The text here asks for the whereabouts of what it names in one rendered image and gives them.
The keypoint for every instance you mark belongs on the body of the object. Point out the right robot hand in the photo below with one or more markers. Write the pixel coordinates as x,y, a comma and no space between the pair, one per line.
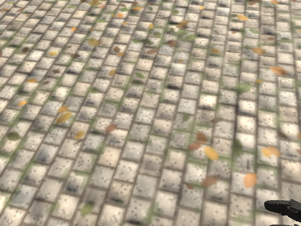
290,208

